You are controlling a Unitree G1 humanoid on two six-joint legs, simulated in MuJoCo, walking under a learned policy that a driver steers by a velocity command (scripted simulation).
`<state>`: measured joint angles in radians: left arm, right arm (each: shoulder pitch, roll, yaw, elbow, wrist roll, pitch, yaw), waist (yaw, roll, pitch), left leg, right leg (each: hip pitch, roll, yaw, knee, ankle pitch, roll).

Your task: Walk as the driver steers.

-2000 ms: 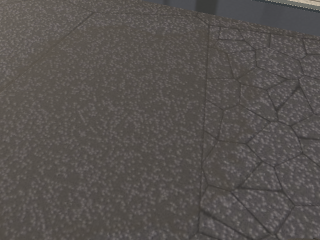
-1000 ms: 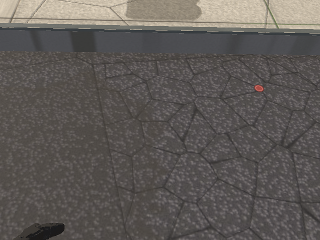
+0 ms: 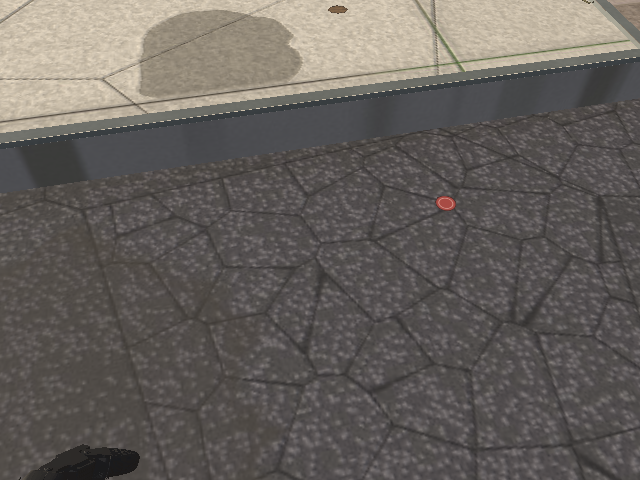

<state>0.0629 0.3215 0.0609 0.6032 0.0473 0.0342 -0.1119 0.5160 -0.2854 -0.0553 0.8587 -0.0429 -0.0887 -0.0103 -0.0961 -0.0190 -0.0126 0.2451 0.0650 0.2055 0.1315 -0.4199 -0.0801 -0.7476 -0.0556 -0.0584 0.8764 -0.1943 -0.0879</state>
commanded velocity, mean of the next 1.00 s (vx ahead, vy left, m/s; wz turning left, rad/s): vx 0.94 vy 0.00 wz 0.68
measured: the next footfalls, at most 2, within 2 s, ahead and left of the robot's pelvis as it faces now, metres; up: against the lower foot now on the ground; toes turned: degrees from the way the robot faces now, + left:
right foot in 0.06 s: +0.21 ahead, -0.13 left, +0.00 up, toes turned -5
left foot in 0.54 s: +0.62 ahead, +0.01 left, +0.00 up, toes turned +21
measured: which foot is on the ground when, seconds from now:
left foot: down 0.00-0.08, up 0.10-0.52, down 0.54-0.94, up 0.96-1.00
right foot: up 0.00-0.04, down 0.06-0.52, up 0.54-0.92, down 0.94-1.00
